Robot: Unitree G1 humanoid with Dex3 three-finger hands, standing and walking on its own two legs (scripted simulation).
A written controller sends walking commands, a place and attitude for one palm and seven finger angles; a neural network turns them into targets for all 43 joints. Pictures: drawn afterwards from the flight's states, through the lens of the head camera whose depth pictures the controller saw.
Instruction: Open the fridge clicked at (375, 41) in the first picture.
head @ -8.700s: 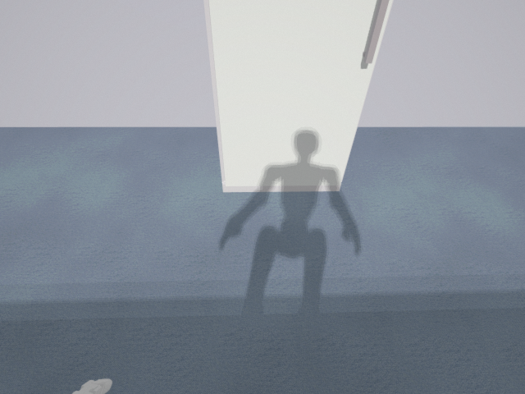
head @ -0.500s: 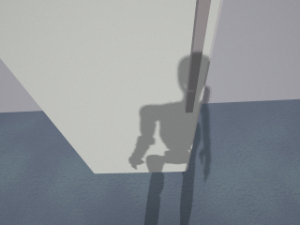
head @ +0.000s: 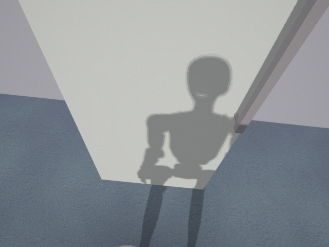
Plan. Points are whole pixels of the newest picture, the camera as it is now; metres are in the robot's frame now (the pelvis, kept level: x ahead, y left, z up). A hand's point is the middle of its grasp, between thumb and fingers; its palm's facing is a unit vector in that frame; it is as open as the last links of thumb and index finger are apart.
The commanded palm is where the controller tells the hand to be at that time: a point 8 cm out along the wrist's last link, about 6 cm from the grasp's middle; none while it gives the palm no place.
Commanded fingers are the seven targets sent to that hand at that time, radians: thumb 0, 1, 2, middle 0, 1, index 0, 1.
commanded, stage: come to a stop and stand still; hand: right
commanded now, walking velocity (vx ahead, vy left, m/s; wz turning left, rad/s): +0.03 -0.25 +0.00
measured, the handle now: (279, 51) +0.47 -0.18 +0.25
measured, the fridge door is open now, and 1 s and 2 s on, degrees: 0 0 0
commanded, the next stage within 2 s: look again from close up in 1.20 s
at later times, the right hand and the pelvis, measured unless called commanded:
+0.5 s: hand out of the picture -0.07 -0.21 -0.17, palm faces +0.14 +0.97 -0.20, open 7.4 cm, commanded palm none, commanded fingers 0.00 -0.90 -0.90 0.20 0.30 0.20 0.30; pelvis -0.04 -0.02 +0.01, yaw -2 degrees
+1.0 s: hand out of the picture +0.02 -0.17 -0.16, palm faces +0.05 +0.97 -0.24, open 7.2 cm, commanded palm none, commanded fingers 0.00 -0.90 -0.90 0.20 0.30 0.20 0.30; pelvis -0.01 +0.01 +0.00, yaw -2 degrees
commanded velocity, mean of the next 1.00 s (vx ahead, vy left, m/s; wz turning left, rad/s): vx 0.04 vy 0.00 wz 0.00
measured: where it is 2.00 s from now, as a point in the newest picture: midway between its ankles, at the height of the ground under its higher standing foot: outside the picture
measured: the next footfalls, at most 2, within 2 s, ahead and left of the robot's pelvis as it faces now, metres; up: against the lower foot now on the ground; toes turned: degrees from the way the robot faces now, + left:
right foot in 0.44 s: +0.00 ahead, -0.11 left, +0.00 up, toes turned -4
left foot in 0.78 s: +0.03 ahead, +0.09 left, +0.00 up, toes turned +2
